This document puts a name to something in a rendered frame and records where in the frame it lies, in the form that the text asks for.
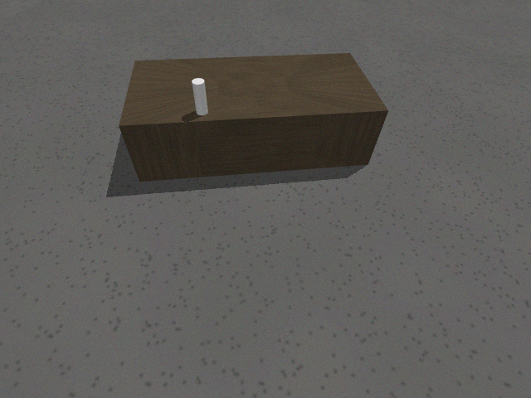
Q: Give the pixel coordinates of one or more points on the can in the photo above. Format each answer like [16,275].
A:
[199,92]

